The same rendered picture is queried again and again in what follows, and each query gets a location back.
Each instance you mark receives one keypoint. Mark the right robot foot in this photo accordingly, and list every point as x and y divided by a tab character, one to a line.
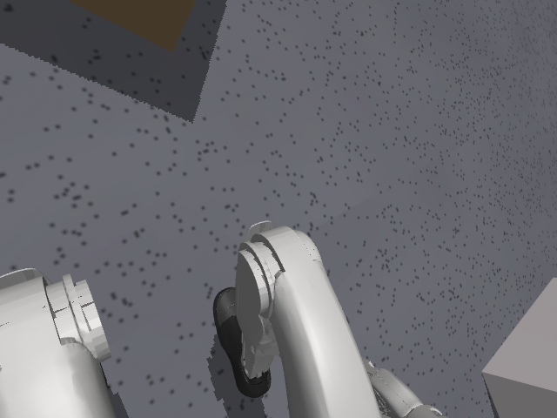
229	334

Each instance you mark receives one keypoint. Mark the right robot hand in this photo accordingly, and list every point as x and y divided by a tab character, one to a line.
391	393

